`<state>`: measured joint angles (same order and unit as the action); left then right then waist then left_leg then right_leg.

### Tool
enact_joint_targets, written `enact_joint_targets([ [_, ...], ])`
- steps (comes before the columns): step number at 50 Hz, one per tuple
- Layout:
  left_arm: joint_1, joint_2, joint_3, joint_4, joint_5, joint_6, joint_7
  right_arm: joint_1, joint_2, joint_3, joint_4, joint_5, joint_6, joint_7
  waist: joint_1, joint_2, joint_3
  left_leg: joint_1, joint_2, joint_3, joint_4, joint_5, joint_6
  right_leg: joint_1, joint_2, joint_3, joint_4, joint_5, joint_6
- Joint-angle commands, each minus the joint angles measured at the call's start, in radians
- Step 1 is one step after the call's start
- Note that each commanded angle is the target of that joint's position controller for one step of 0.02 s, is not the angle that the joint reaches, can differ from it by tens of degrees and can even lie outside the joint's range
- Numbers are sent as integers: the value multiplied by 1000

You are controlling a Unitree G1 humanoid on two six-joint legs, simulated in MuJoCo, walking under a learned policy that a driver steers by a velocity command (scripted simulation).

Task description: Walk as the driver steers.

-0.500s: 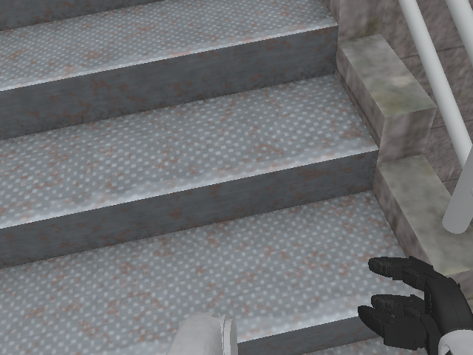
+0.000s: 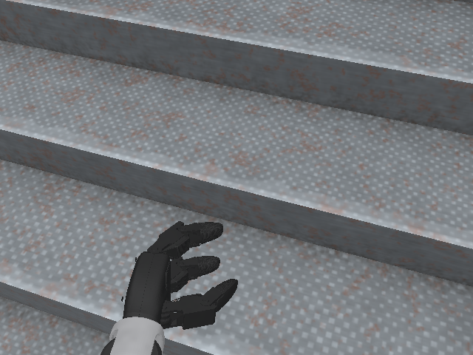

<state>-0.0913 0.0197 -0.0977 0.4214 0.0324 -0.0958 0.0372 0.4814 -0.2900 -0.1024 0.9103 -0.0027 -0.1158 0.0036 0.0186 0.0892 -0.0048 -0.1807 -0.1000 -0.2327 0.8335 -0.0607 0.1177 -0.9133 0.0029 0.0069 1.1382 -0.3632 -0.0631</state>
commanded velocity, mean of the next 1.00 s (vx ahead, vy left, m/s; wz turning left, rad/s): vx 0.79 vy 0.00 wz -0.40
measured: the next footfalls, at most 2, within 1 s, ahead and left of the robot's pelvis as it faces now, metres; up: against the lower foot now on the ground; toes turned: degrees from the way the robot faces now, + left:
left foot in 0.38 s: +0.51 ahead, +0.13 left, +0.15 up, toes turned +6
right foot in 0.82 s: +0.84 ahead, -0.10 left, +0.30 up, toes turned -14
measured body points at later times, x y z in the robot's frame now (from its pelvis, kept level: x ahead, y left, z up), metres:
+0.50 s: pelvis +0.41 +0.02 +0.19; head +0.43 +0.01 +0.64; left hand +0.42 +0.27 +0.06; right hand +0.64 -0.18 +0.11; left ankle +0.47 +0.12 -0.47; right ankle +0.24 -0.14 -0.35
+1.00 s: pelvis +0.74 -0.05 +0.37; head +0.78 -0.07 +0.82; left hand +0.90 +0.18 +0.24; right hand +0.89 -0.32 +0.32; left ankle +0.79 +0.10 -0.09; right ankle +0.80 -0.09 -0.32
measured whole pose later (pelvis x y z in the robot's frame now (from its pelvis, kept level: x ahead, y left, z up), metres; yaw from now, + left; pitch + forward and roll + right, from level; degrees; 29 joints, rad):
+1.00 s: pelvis +0.74 -0.05 +0.37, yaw -25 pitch +3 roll -1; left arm 0.32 0.25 0.08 0.82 0.01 -0.01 0.03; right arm 0.02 -0.12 0.01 0.54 -0.08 -0.09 -0.02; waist 0.02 0.00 0.04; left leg -0.92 -0.03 -0.13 1.97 -0.25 0.00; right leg -0.55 0.27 0.04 0.78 -0.25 -0.16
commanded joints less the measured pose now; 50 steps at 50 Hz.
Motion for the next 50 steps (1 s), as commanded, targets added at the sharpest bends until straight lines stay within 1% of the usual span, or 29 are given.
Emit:
enact_joint_targets([
  [1, 342, 397, 197, 176, -1, 1, 33, -138, 68, 22, -298, -22, -70, 33, 33, -482, -464, -615, -94, -51, 1007, -79, -26, 997, -360, 939, -722, 177, -256],
  [2, 223, 268, 172, 176, -39, 6, 22, -120, 63, 38, -280, -65, -34, 41, -7, -258, -416, -588, -8, 50, 1056, -18, -7, 851, -297, 963, -717, -209, -255],
  [4, 228, 194, 149, 278, -33, -29, 0, -237, 160, 82, -377, -114, 14, 35, -47, -94, -162, -773, 28, 32, 1183, -94, 15, 627, -274, 746, -756, -365, -193],
  [6, 382, 176, 152, 428, -12, -46, -19, -364, 228, 121, -450, -102, 58, 11, -28, -115, -13, -1024, 62, 0, 1323, -251, 47, 637, -254, 527, -792, -191, -139],
  [9, 402, 194, 144, 484, -11, -46, -32, -570, 155, 126, -513, -46, 69, -13, -38, -30, 125, -1028, 62, 64, 1005, -374, 3, 551, -192, 130, -913, 261, -90],
  [11, 475, 256, 144, 516, 5, -51, -32, -579, 129, 113, -532, -25, 86, -19, -40, -135, 74, -1004, 49, 132, 1121, -354, -26, 590, -235, 97, -969, 527, -148],
  [14, 612, 278, 148, 588, -56, -53, -13, -729, 179, 150, -616, -49, 88, -9, -27, -146, 83, -1165, 149, 275, 975, -577, 23, 798, -197, 63, -1089, 364, -121],
  [15, 606, 260, 145, 580, -43, -33, -9, -735, 153, 157, -613, -45, 68, 14, -7, -98, 36, -902, 164, 382, 703, -509, 20, 694, -135, 0, -1148, 426, -130],
  [16, 602, 260, 143, 564, -61, -23, 7, -778, 222, 184, -636, -12, 60, 44, 10, -75, -46, -455, 163, 385, 415, -369, 23, 515, -133, -3, -1247, 468, -143],
  [17, 653, 291, 135, 537, -62, -41, 3, -747, 189, 161, -616, 16, 62, 54, 9, -78, -154, -180, 68, 452, 385, -335, -1, 530, -161, 27, -1174, 1007, -165],
  [19, 521, 578, 232, 455, -33, -85, -34, -213, 50, 67, -508, 11, 87, 15, -292, -286, -363, 113, -8, 320, 243, -398, 11, 729, -271, 35, -688, 1873, -125],
  [20, 422, 569, 257, 404, -38, -100, -60, -96, -43, 29, -485, -26, 95, -11, -372, -299, -468, 187, 52, 147, 145, -454, 35, 711, -241, 71, -350, 1837, -77],
  [21, 367, 394, 236, 299, -78, -94, -94, -44, -201, -20, -412, -53, 60, -21, -320, 215, -520, 326, 328, -340, -226, -507, 112, 380, 3, 85, 143, 839, -14],
  [22, 387, 317, 229, 275, -28, -93, -96, -120, -153, -12, -414, -58, 52, -9, -257, 189, -599, 333, 450, -657, -433, -565, 139, 250, 95, 212, 560, 240, -17],
  [25, 317, 93, 164, 188, 20, -39, -45, -290, 57, 28, -229, -19, 21, 12, -21, -106, -148, -41, 434, -326, -432, -514, 100, -28, -43, 128, 929, 301, -81],
  [27, 343, 28, 122, 172, 7, -4, -64, -207, 187, 61, -84, -49, 4, 18, 46, -51, -34, -136, 393, -79, -443, -351, 35, -154, -45, 137, 1052, 201, -105],
  [30, 230, 14, 103, 131, -36, 45, -40, -163, 150, 61, 19, -59, -26, 24, 63, -61, 94, -143, 427, 128, -537, -215, -24, -354, -18, 166, 1109, 30, -111],
  [32, 91, 15, 89, 68, -34, 67, 8, -127, 110, 69, 62, -57, -64, 31, 67, -59, 169, -134, 432, 236, -671, -17, -30, -461, 18, 89, 1200, -100, -121],
  [35, -19, 101, 84, -12, -24, 108, -3, -147, 6, 72, 55, -23, -26, -9, 113, -127, 194, -192, 293, 487, -818, 240, -69, -285, 9, -74, 718, -73, -104],
  [36, 34, 134, 87, -8, -11, 113, -22, -176, -13, 74, 48, -11, -21, -34, 146, -122, 169, -277, 247, 566, -815, 376, -53, -35, -10, -152, 485, -3, -84],
  [37, 163, 169, 98, 54, -17, 109, -42, -219, -68, 67, -3, 26, -19, -60, 171, -93, 9, -290, 226, 613, -720, 830, -16, 318, 53, -232, 327, 58, -89],
  [39, 544, 274, 156, 180, -49, 116, -26, -295, -294, -5, -107, 50, -39, -61, 306, 63, -342, -80, 319, 507, -298, 1510, 18, 715, 115, -232, 205, 115, -92],
  [40, 685, 325, 179, 214, -30, 106, -13, -360, -305, -27, -147, 66, -42, -31, 351, 95, -433, -21, 346, 455, -11, 1522, -15, 854, 132, -172, 44, 121, -105],
  [41, 610, 385, 220, 209, -32, 90, -12, -355, -189, -22, -159, 83, -34, 4, 329, -31, -330, -95, 186, 417, 457, 587, -91, 869, 118, 29, -429, 243, -183],
  [42, 404, 442, 234, 221, -30, 76, -5, -270, 38, 34, -238, 1, -27, 29, 83, -340, -90, -558, -26, 339, 983, -351, -157, 847, 25, 369, -428, 1243, -216],
  [43, 318, 464, 232, 159, -22, 84, -5, -76, 81, 47, -280, -39, -37, 39, -46, -231, -362, -605, 7, 106, 1178, -206, -158, 947, -138, 670, -566, 1366, -268],
  [44, 240, 403, 224, 149, -3, 93, -3, -105, 65, 52, -303, -41, -27, 35, -63, -168, -382, -649, -4, 133, 1265, -133, -148, 837, -169, 825, -690, 784, -292],
  [46, 266, 297, 192, 220, -4, 71, 3, -254, 105, 74, -364, -88, 1, 3, -67, -16, -150, -788, 11, 117, 1328, -130, -118, 606, -64, 714, -715, 320, -273],
  [50, 366, 324, 195, 333, -31, 42, 3, -330, 58, 98, -417, -87, 63, -53, -86, 48, -24, -808, 111, 156, 998, -265, -131, 450, 29, 369, -661, 628, -152],
])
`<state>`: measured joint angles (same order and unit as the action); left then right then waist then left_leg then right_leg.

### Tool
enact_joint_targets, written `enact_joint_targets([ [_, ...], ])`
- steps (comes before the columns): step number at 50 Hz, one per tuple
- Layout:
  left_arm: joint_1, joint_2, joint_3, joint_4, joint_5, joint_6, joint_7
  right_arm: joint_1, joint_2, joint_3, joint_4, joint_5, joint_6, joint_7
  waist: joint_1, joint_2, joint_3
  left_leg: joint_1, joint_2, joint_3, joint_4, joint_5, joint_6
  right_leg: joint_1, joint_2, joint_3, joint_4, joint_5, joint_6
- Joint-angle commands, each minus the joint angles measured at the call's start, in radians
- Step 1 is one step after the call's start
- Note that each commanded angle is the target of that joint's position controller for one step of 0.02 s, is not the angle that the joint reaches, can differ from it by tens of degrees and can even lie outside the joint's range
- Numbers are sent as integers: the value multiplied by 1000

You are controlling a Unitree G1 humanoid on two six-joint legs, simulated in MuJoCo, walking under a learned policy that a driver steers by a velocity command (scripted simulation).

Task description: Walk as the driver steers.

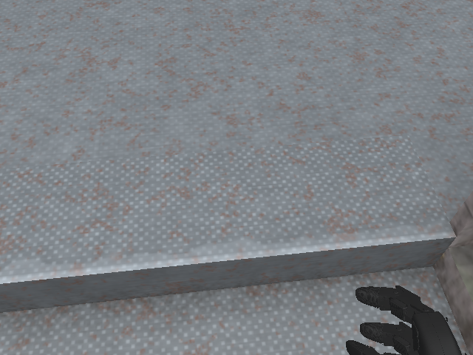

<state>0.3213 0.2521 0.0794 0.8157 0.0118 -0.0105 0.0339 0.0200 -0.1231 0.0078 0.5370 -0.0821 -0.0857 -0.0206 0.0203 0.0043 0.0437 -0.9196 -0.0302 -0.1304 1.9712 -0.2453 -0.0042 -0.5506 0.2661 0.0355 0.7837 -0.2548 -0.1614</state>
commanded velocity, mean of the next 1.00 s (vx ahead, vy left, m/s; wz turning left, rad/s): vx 0.06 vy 0.00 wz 0.20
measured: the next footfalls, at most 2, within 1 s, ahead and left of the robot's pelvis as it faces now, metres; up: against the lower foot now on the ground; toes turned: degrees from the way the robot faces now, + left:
left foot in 0.36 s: +0.28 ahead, +0.10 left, +0.15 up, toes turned -2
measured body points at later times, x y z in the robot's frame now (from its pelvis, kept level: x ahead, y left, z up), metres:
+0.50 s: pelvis +0.18 +0.06 +0.12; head +0.18 +0.06 +0.57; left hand +0.33 +0.30 +0.03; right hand +0.33 -0.17 +0.02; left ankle +0.24 +0.10 -0.54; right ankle +0.11 -0.06 -0.42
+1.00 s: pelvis +0.29 +0.04 +0.19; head +0.31 +0.06 +0.64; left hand +0.42 +0.30 +0.10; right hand +0.47 -0.17 +0.10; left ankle +0.24 +0.10 -0.54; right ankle +0.36 -0.07 -0.49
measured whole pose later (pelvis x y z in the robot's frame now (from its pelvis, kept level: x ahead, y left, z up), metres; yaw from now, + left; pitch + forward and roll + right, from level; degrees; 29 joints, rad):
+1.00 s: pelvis +0.29 +0.04 +0.19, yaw +15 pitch +2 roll -2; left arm 0.12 0.21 0.01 0.64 0.01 0.05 0.03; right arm 0.28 -0.19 -0.03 0.60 -0.04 0.00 -0.08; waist -0.06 0.00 -0.01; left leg -0.22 -0.17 -0.25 0.53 -0.30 0.11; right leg -0.57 0.02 -0.02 0.96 -0.37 0.01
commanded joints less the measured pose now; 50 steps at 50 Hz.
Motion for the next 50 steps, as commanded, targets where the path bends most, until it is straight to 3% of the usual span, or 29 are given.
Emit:
enact_joint_targets([
  [1, 30, 91, 16, -48, -2, -53, 5, 73, -114, -14, -46, 3, 40, -41, -35, 117, -94, -99, 28, 118, -112, -102, -14, 146, -230, 309, -281, 732, -11],
  [3, 162, 109, 16, -8, 23, -71, 7, -43, -42, 8, -86, 4, 45, -49, 47, 13, -185, -299, 14, 145, 71, -120, 15, 396, -285, 373, -294, 786, 17],
  [4, 181, 122, 19, -5, 20, -72, 11, -73, -15, 18, -101, 4, 48, -51, 50, 9, -185, -366, 20, 131, 92, -111, 27, 444, -299, 392, -302, 700, 26],
  [6, 217, 87, 8, 10, 19, -51, 13, -193, 44, 48, -150, -7, 60, -45, 65, 0, -128, -417, 15, 141, -17, -102, 34, 428, -266, 385, -338, 534, 63],
  [8, 201, 50, -6, -1, 19, -34, 33, -285, 61, 57, -193, 7, 80, -29, 73, -31, -110, -385, -1, 158, -89, -126, 16, 416, -305, 459, -414, 587, 42],
  [10, 164, 91, -2, -27, 10, -26, 49, -228, 31, 54, -181, 22, 106, -20, 58, -53, -131, -257, 5, 215, -240, -156, 18, 474, -346, 413, -499, 721, 40],
  [11, 192, 93, 0, -1, 10, -22, 62, -209, 54, 58, -182, 25, 114, -20, 52, -111, -148, -221, 10, 216, -274, -164, 40, 545, -366, 364, -537, 799, 32],
  [13, 204, 94, -6, -8, -8, -18, 72, -121, 26, 48, -135, 29, 116, -9, 40, -56, -161, -167, 27, 196, -384, -229, 76, 697, -402, 259, -512, 1004, 47],
  [14, 146, 82, -14, -36, -12, -14, 62, -55, 16, 44, -80, 52, 118, 1, 18, -23, -167, 33, -10, 289, -525, -304, 95, 612, -380, 146, -491, 1250, 62],
  [15, 104, 92, -13, -59, -15, -16, 54, -15, 3, 34, -59, 69, 121, 1, -3, -61, -197, 234, -37, 320, -638, -292, 108, 522, -380, 133, -458, 1467, 68],
  [17, 95, 140, -5, -72, -18, -17, 51, 44, -62, -5, -30, 95, 132, -6, -26, -125, -243, 325, -87, 361, -801, -363, 119, 611, -429, 116, -308, 1766, 65],
  [18, 62, 151, -3, -90, -26, -21, 46, 119, -82, -16, -8, 93, 126, -5, -73, -108, -279, 450, -101, 292, -962, -326, 152, 591, -437, 96, -156, 1766, 72],
  [19, 18, 171, 9, -128, -39, -26, 41, 218, -138, -43, 2, 75, 113, -7, -135, -30, -333, 694, -18, -7, -1053, -224, 268, 336, -381, 93, 109, 1453, 133],
  [20, -122, 161, 12, -214, -3, -14, 9, 241, -213, -74, 16, 64, 135, -17, -204, 364, -336, 762, 230, -615, -1444, 26, 472, -30, -76, -21, 608, 93, 211],
  [21, -66, 54, -20, -244, 71, -15, -4, 89, -164, -61, -28, 79, 142, -29, -63, 286, -284, 598, 254, -919, -1565, 115, 495, -150, -75, 127, 972, -176, 182],
  [22, -41, -7, -37, -254, 89, -10, -10, 48, -124, -56, -27, 64, 131, -28, 2, 111, -152, 468, 236, -845, -1572, -148, 444, -217, -123, 173, 1089, -151, 164],
  [23, -73, -15, -47, -271, 85, -6, -5, 58, -107, -58, 7, 50, 119, -28, 21, -25, -29, 391, 175, -695, -1548, -352, 363, -281, -157, 154, 1088, -122, 144],
  [24, -70, -25, -53, -282, 73, 5, 7, 78, -106, -59, 36, 58, 103, -27, 44, -72, 39, 341, 112, -530, -1525, -358, 298, -318, -191, 125, 1059, -79, 144],
  [26, -69, -45, -68, -275, 57, 22, 23, 109, -116, -62, 64, 67, 76, -22, 46, -62, 40, 318, 27, -317, -1488, -180, 245, -295, -229, 70, 1008, 3, 153],
  [28, -123, -65, -83, -311, 55, 29, 31, 167, -139, -67, 91, 66, 70, -16, 36, -49, -3, 378, -23, -226, -1459, -35, 209, -302, -271, 82, 847, 43, 163],
  [30, -189, -67, -89, -334, 50, 38, 25, 223, -171, -74, 111, 66, 75, -30, 3, -14, -47, 450, -31, -256, -1436, 24, 198, -309, -266, 68, 741, 88, 184],
  [31, -211, -64, -91, -354, 32, 51, 23, 211, -188, -75, 82, 66, 98, -46, -14, 45, -81, 565, -11, -292, -1460, 117, 187, -342, -258, 30, 636, 4, 215],
  [33, -288, -50, -91, -379, 16, 63, 27, 279, -229, -87, 68, 61, 120, -67, -73, 58, -109, 713, 45, -376, -1498, 257, 170, -397, -248, 24, 548, -34, 259],
  [37, -268, 18, -56, -320, 12, 68, 48, 296, -228, -88, 15, 63, 103, -65, -91, 74, -168, 870, 122, -412, -1517, 401, 120, -394, -277, 60, 585, 23, 252],
  [40, -315, 1, -55, -320, 28, 63, 34, 292, -195, -80, 10, 62, 87, -63, -89, 90, -139, 868, 122, -387, -1509, 446, 146, -378, -268, 32, 576, 31, 239],
  [45, -293, -25, -65, -286, 13, 56, 14, 280, -153, -63, -6, 50, 80, -77, -88, 103, -128, 886, 108, -320, -1471, 584, 183, -301, -257, -15, 443, -18, 215],
  [47, -319, -30, -71, -283, 6, 45, 0, 303, -165, -68, 2, 45, 83, -77, -114, 137, -108, 872, 105, -295, -1486, 598, 177, -197, -253, -48, 240, -72, 195],
  [49, -274, -8, -63, -260, -6, 31, -17, 392, -191, -82, 47, 34, 84, -61, -135, 177, -123, 775, 98, -328, -1613, 172, 223, 18, -221, -107, 92, -219, 161],
  [50, -214, 12, -51, -249, -3, 28, -19, 348, -191, -84, 45, 35, 77, -53, -93, 184, -103, 692, 120, -388, -1654, -34, 244, 141, -251, -68, 21, -153, 123],
])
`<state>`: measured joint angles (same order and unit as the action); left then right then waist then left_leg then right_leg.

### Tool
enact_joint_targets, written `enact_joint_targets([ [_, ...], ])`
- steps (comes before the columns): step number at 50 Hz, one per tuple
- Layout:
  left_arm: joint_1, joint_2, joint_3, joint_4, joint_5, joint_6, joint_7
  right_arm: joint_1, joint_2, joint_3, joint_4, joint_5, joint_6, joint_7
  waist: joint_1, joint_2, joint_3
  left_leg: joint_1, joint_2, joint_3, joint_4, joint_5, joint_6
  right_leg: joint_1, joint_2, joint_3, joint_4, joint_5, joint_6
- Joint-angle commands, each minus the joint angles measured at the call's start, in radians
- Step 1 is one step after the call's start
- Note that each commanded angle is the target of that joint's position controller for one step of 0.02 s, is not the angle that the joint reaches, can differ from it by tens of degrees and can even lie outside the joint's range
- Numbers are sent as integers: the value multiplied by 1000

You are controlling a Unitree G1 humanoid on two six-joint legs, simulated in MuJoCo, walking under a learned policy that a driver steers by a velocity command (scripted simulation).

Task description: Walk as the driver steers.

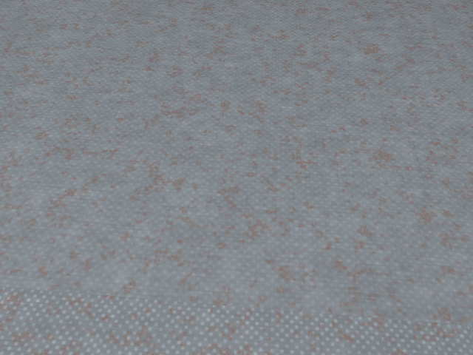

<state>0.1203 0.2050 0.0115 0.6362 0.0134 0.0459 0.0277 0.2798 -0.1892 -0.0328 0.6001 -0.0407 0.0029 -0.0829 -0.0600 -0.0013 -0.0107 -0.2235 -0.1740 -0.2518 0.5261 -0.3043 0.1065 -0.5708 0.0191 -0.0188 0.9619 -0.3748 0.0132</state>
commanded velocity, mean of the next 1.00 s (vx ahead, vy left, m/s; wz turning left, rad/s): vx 0.82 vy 0.00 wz -0.27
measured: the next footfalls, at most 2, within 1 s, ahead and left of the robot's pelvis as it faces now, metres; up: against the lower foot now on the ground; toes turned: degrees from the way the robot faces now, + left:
right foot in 0.08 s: +0.07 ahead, -0.12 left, +0.00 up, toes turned +0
left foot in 0.50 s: +0.46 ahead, +0.09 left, +0.15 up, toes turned +7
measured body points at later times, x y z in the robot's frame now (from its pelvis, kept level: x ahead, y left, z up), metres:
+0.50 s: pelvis +0.28 -0.01 +0.01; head +0.31 -0.02 +0.46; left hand +0.17 +0.19 -0.12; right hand +0.55 -0.16 -0.04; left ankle +0.42 +0.08 -0.59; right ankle +0.04 -0.12 -0.71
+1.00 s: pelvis +0.74 -0.03 +0.11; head +0.75 -0.02 +0.56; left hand +0.92 +0.21 +0.00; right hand +0.70 -0.31 -0.01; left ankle +0.49 +0.11 -0.47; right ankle +0.82 -0.06 -0.59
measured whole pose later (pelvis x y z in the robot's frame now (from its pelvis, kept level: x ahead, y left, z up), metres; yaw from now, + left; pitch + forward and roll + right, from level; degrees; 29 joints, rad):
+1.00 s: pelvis +0.74 -0.03 +0.11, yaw -17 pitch +0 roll +1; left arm 0.26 0.27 0.10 0.73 0.00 -0.02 -0.03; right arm 0.41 -0.24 -0.08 0.86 -0.03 -0.07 -0.03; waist 0.07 -0.04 -0.01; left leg 0.01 0.04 0.21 1.08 -0.32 0.01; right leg -0.48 0.12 -0.14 0.70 -0.28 -0.23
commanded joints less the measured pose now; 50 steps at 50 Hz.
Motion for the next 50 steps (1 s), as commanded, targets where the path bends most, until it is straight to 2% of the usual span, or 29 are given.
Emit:
enact_joint_targets([
  [1, 37, 85, 30, -55, -10, -32, -9, 51, -126, -42, -19, 1, -21, 22, 24, 170, -19, -66, 274, -289, -233, -79, 141, 262, -13, -10, -275, -8, -83],
  [3, 173, 74, 46, -12, -6, -57, 7, 10, -139, -47, 3, 33, -38, 51, 135, 47, -14, -138, 223, -205, -42, 127, 109, 520, 5, -34, -574, 124, -109],
  [4, 261, 113, 58, -2, 29, -81, 9, -11, -99, -42, -5, 47, -62, 73, 178, -104, -43, -311, 134, -58, 233, 204, 55, 732, -103, 144, -621, 29, -132],
  [5, 318, 187, 63, -8, 43, -97, 1, 1, -11, -12, -31, 46, -83, 91, 154, -273, -103, -557, 29, 83, 500, -152, -10, 882, -349, 551, -729, -218, -215],
  [6, 341, 228, 90, 37, 39, -102, -11, -9, -121, -41, -30, 25, -84, 85, 151, -235, -40, -717, 43, 151, 707, -136, -17, 784, -404, 779, -783, -490, -318],
  [8, 260, 154, 76, 33, 30, -133, -26, -153, -106, -40, -44, 0, -91, 97, 140, -63, 99, -860, 92, 127, 1014, -13, -31, 639, -350, 647, -768, -465, -338],
  [11, 357, 78, 44, 141, 23, -177, -28, -191, -1, 2, -58, -23, -84, 121, 102, -75, 95, -1038, 123, 160, 1360, -6, 4, 572, -260, 440, -733, -329, -276],
  [12, 408, 53, 37, 189, 26, -186, -32, -236, 62, 20, -69, -16, -73, 107, 113, -114, 112, -1153, 105, 175, 1620, -56, 25, 543, -263, 421, -728, -281, -287],
  [15, 429, 49, 25, 266, 18, -198, -49, -349, 107, 56, -140, 4, -49, 75, 58, -72, 195, -1328, 141, 172, 1771, -113, 48, 409, -258, 331, -799, -266, -253],
  [18, 423, 24, 5, 341, -24, -183, -43, -492, 65, 76, -249, 26, -24, 76, 28, -61, 281, -1116, 229, 326, 1350, -130, 26, 157, -177, 169, -1016, -201, -207],
  [20, 450, 27, -1, 334, -50, -160, -7, -446, 33, 75, -228, 37, -3, 109, 64, -23, 200, -688, 270, 465, 1008, -27, 37, 94, -173, 93, -1200, 88, -255],
  [21, 441, 40, -8, 323, -60, -158, -8, -386, 59, 74, -203, 38, -10, 123, 35, -46, 118, -449, 225, 519, 915, -34, 72, 122, -168, 5, -1119, 611, -234],
  [22, 481, 120, 7, 312, -63, -159, -2, -348, 47, 65, -179, 46, -17, 128, 17, -36, -7, -272, 162, 548, 828, -80, 82, 232, -214, -12, -980, 1202, -238],
  [24, 473, 291, 65, 284, -13, -170, -1, -43, -34, 2, -101, 65, -11, 113, -136, -199, -204, -132, 67, 444, 687, -295, 95, 509, -301, 29, -539, 1840, -218],
  [25, 377, 314, 91, 237, -15, -180, -26, 99, -115, -29, -74, 46, -16, 97, -224, -191, -286, 32, 89, 323, 553, -291, 123, 470, -278, 41, -231, 1815, -188],
  [26, 389, 194, 76, 177, -52, -213, -66, 197, -239, -75, -38, 13, -34, 89, -205, 51, -400, 286, 315, -201, 271, -725, 188, 160, -117, 100, 181, 1316, -169],
  [27, 278, 108, 82, 111, -35, -247, -101, 201, -276, -99, 8, 20, -38, 91, -180, 228, -391, 271, 465, -731, -205, -956, 183, -51, 85, 163, 573, 315, -149],
  [28, 249, 58, 86, 62, -10, -238, -93, 46, -229, -90, 17, 19, -48, 92, -67, 125, -304, 174, 519, -793, -265, -916, 148, -207, 36, 250, 869, 345, -153],
  [29, 158, -6, 59, 2, 6, -226, -73, 21, -164, -71, 73, 24, -70, 98, -27, 21, -160, 41, 529, -611, -227, -753, 145, -265, -18, 182, 951, 368, -165],
  [30, 104, -63, 39, -36, 9, -205, -55, 52, -69, -49, 157, -1, -92, 100, 1, -76, -45, -74, 537, -430, -173, -589, 128, -321, -55, 157, 990, 318, -180],
  [32, 117, -137, 3, -60, 4, -141, -50, 75, 49, -14, 272, -29, -110, 107, 88, -38, 60, -179, 486, -130, -157, -383, 49, -439, -74, 158, 1088, 164, -208],
  [34, 162, -102, 9, -36, -20, -88, -57, 19, 52, -3, 278, -7, -130, 109, 153, 14, 134, -248, 442, 124, -292, -289, -40, -441, -74, 183, 878, 162, -189],
  [37, 49, -3, 30, -67, -2, -56, -55, -40, -41, -13, 287, 11, -156, 100, 183, 23, 210, -388, 299, 467, -441, 96, -110, -208, -42, 63, 390, 363, -153],
  [39, 81, 32, 42, -26, 3, -56, -71, 12, -83, -21, 296, 35, -170, 78, 166, -11, 137, -221, 235, 566, -475, 222, -92, -93, -16, -90, 171, 483, -154],
  [43, 44, 66, 58, -1, -27, -77, -85, 96, -209, -55, 258, 37, -163, 56, 137, 73, 3, 240, 308, 589, -356, 1015, -86, 65, 37, -213, -154, 515, -169],
  [46, 256, 158, 98, 49, -21, -64, -72, 101, -247, -84, 224, 15, -108, 33, 245, 188, -100, 433, 398, 561, 34, 1450, -93, 250, 91, -220, -262, 340, -219],
  [48, 514, 223, 152, 130, -18, -58, -48, -15, -247, -94, 175, 5, -76, 41, 390, 91, -103, 190, 316, 532, 710, 1029, -48, 552, 65, -47, -469, 182, -315],
  [49, 383, 211, 143, 142, -27, -59, -48, -135, -48, -43, 119, -10, -85, 67, 264, -114, 59, -253, 148, 440, 1037, -21, -36, 596, 8, 106, -316, 261, -330],
  [50, 287, 277, 143, 94, 14, -53, -52, -36, 13, -21, -29, 19, -106, 73, 89, -219, -92, -603, 68, 267, 1245, -163, -106, 805, -135, 634, -442, 259, -546],
])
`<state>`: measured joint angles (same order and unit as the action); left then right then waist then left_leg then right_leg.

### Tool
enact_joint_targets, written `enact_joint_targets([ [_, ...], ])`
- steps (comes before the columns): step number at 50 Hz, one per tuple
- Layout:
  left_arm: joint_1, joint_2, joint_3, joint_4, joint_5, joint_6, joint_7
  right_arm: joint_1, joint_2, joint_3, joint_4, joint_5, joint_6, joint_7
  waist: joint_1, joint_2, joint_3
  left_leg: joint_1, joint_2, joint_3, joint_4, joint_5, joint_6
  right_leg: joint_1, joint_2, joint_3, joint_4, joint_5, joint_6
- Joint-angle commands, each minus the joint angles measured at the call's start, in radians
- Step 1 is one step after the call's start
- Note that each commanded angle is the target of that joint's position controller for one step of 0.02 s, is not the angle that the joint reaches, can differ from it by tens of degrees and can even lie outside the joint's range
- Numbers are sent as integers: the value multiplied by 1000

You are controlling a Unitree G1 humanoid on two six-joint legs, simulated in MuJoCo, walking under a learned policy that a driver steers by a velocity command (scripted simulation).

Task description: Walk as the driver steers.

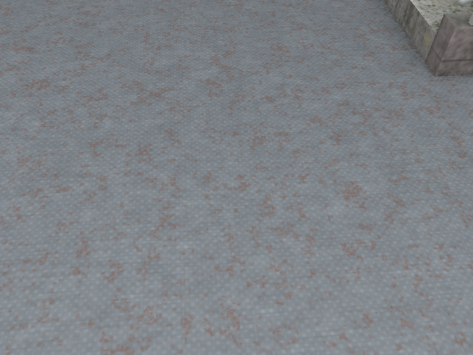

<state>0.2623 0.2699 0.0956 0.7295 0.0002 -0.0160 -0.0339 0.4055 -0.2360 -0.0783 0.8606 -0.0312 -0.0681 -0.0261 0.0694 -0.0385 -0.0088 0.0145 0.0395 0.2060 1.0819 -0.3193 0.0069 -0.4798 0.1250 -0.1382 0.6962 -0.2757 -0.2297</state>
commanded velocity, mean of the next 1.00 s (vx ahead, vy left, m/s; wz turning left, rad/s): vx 0.47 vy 0.00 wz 0.20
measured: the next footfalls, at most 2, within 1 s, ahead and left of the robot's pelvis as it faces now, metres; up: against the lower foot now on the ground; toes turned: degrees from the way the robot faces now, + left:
left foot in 0.36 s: +0.61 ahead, +0.11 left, +0.00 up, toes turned -12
right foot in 0.84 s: +0.72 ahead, -0.07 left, +0.00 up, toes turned +16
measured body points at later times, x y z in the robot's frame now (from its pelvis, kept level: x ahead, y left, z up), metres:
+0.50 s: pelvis +0.45 +0.05 +0.03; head +0.50 +0.04 +0.47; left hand +0.59 +0.31 -0.09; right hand +0.51 -0.23 -0.09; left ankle +0.57 +0.12 -0.70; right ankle +0.29 -0.03 -0.57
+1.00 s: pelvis +0.59 +0.01 +0.04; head +0.62 -0.01 +0.49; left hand +0.70 +0.31 -0.03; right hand +0.78 -0.26 -0.07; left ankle +0.54 +0.12 -0.61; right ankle +0.68 -0.08 -0.70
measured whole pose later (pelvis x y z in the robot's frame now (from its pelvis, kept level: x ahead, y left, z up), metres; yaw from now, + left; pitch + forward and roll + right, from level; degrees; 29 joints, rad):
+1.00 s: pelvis +0.59 +0.01 +0.04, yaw +16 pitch +0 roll +1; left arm 0.14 0.25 0.00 0.63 0.03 0.00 0.05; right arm 0.25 -0.37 -0.11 0.69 -0.02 0.07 0.01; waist -0.03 0.05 0.05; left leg -0.49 -0.10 -0.07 1.15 -0.46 -0.04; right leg -0.31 0.00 -0.01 0.46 -0.15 -0.02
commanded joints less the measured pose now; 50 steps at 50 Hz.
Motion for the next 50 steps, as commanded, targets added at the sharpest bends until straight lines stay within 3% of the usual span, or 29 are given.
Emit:
enact_joint_targets([
  [1, 154, 197, 58, -27, 36, 1, 16, -160, -4, 35, -309, -5, -70, 23, -7, -56, -181, -931, -86, -321, 647, -96, -4, 755, -352, 1018, -419, -136, -324],
  [2, 175, 136, 43, -8, 38, -11, 29, -221, -72, 30, -304, -4, -90, 25, -9, 95, -79, -930, -33, -340, 538, -42, 0, 637, -353, 1012, -501, -228, -265],
  [3, 172, 124, 33, 6, 34, -27, 34, -279, -86, 31, -316, -14, -90, 23, -39, 182, -14, -885, 3, -339, 422, -19, -7, 505, -318, 913, -494, -168, -208],
  [5, 159, 121, 19, 10, 26, -59, 47, -278, -88, 43, -322, -43, -47, 23, -91, 200, 56, -812, 41, -338, 315, -46, -38, 303, -252, 780, -491, -57, -168],
  [8, 157, 146, 13, 16, 16, -86, 42, -381, -92, 61, -370, -33, -7, 33, -83, 153, 129, -738, 103, -277, -12, 51, -59, 128, -183, 602, -548, 84, -125],
  [10, 165, 126, 7, 34, 1, -90, 36, -461, -50, 81, -385, -15, -11, 51, -34, 69, 121, -541, 85, -222, -292, 304, -39, 58, -96, 449, -554, 229, -55],
  [12, 223, 138, 9, 62, -11, -95, 23, -500, -29, 87, -374, 2, -12, 58, 25, 18, 88, -429, 41, -176, -414, 478, -9, 128, -124, 440, -578, 364, -24],
  [15, 300, 162, 10, 113, -3, -95, 28, -482, -56, 71, -337, -14, -30, 42, 63, -2, 57, -464, -61, -95, -578, 480, 57, 461, -148, 371, -415, 871, 45],
  [16, 307, 179, 12, 120, 7, -97, 35, -404, -83, 55, -311, -18, -42, 33, 27, -41, 8, -398, -96, -91, -604, 458, 74, 530, -160, 366, -300, 994, 80],
  [17, 276, 201, 17, 119, 11, -96, 43, -244, -107, 37, -260, -18, -53, 26, -64, -64, -64, -254, -111, -94, -634, 484, 87, 540, -156, 335, -117, 1050, 114],
  [18, 221, 194, 17, 104, 15, -96, 50, -58, -142, 21, -202, -18, -61, 21, -165, -87, -140, -62, -50, -144, -628, 556, 105, 454, -125, 301, 92, 947, 139],
  [19, 182, 117, 4, 63, 20, -94, 56, 123, -218, 5, -156, -23, -60, 18, -237, 52, -252, 174, 141, -304, -494, 946, 141, 267, -35, 227, 470, 378, 168],
  [20, 392, 43, -18, 55, -71, -92, 55, 139, -295, -15, -112, -23, -59, 40, -115, 446, -492, 566, 443, -839, -474, 1421, 398, -93, 108, 267, 919, -333, 241],
  [21, 321, 110, -25, 68, -9, -87, 63, 74, -236, -25, -148, 19, -39, 49, -146, 222, -547, 505, 358, -842, -546, 1273, 376, -145, 18, 271, 924, -206, 220],
  [23, 64, 89, -43, -7, 29, -88, 51, -57, -116, 7, -143, 30, -28, 41, -120, 59, -246, 180, 216, -625, -649, 985, 301, -197, -80, 223, 758, -110, 223],
  [24, -28, 92, -42, -43, 54, -72, 45, -23, -114, 8, -124, 37, -25, 34, -130, 28, -162, 65, 179, -593, -684, 1012, 289, -197, -93, 216, 705, -123, 227],
  [25, -19, 71, -49, -62, 63, -49, 38, -11, -111, 9, -104, 39, -17, 27, -87, 35, -126, -31, 161, -584, -704, 1029, 284, -163, -104, 218, 659, -118, 235],
  [30, -33, 41, -83, -103, 46, -11, 49, -50, -189, -14, -118, 11, 6, 29, -17, 82, -121, -323, 70, -510, -728, 1054, 254, -16, -101, 188, 342, -38, 262],
  [34, -148, 65, -90, -132, 33, 7, 62, -20, -195, -29, -131, 26, 43, 29, -54, 130, -120, -345, 8, -547, -700, 807, 179, 41, -77, 201, 194, 115, 261],
  [38, -231, 72, -95, -166, 18, -9, 69, 12, -211, -48, -145, 14, 78, 23, -104, 158, -75, -236, 4, -685, -640, 625, 166, 13, -51, 249, 37, 50, 257],
  [40, -183, 71, -95, -156, 9, -27, 73, -29, -212, -55, -166, 12, 88, 20, -85, 177, -42, -246, -13, -737, -605, 543, 135, 104, -47, 263, -136, 48, 242],
  [41, -133, 69, -93, -144, 11, -39, 78, -65, -203, -54, -179, 21, 92, 19, -57, 174, -21, -301, -43, -738, -571, 446, 99, 207, -66, 260, -285, 137, 230],
  [42, -101, 108, -82, -140, 20, -48, 88, -43, -157, -44, -193, 33, 91, 19, -72, 98, -50, -375, -83, -687, -472, 176, 56, 343, -212, 349, -341, 198, 197],
  [43, -131, 202, -63, -166, 23, -36, 97, 53, -80, -25, -210, 45, 94, 18, -141, -151, -108, -508, -210, -469, -237, -298, 7, 477, -494, 604, -351, 425, 106],
  [44, -86, 170, -59, -155, 13, -16, 94, 66, -182, -47, -205, 16, 101, 13, -110, -191, -163, -564, -228, -332, -60, -389, -6, 466, -566, 719, -360, 520, -1],
  [45, -92, 112, -70, -159, 7, -5, 94, 22, -216, -56, -195, -6, 108, 16, -116, -106, -117, -593, -157, -307, 42, -299, -20, 430, -527, 640, -362, 482, -5],
  [46, -128, 71, -79, -166, 8, 1, 94, -22, -215, -58, -190, -7, 116, 25, -116, -61, -62, -584, -127, -304, 78, -215, -35, 360, -451, 516, -376, 422, 20],
  [48, -159, 79, -74, -172, 26, 9, 93, -42, -192, -50, -194, 2, 138, 44, -125, -99, -32, -559, -109, -268, 161, -137, -62, 289, -368, 365, -385, 453, 36],
  [50, -117, 92, -64, -154, 36, 4, 83, -67, -172, -38, -206, 17, 147, 52, -116, -103, -50, -536, -118, -258, 173, -111, -69, 277, -344, 299, -373, 532, 26],
])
